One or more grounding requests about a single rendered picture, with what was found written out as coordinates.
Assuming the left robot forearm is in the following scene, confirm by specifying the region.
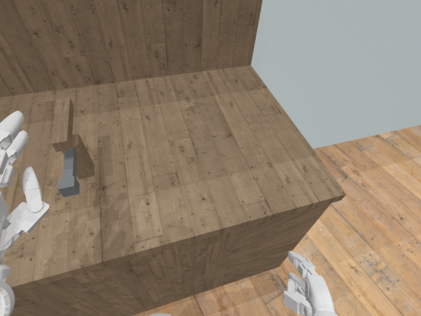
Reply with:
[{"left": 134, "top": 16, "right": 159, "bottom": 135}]
[{"left": 0, "top": 265, "right": 15, "bottom": 316}]

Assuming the counter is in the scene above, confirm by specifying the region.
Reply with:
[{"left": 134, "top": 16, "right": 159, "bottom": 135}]
[{"left": 0, "top": 0, "right": 346, "bottom": 316}]

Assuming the tap lever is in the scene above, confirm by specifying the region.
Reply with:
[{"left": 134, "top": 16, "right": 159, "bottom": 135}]
[{"left": 58, "top": 147, "right": 80, "bottom": 197}]

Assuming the robot left hand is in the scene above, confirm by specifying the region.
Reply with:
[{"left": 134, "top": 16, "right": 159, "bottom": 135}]
[{"left": 0, "top": 111, "right": 49, "bottom": 264}]

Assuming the robot right hand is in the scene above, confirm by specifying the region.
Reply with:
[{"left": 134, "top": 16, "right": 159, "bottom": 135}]
[{"left": 284, "top": 251, "right": 335, "bottom": 316}]

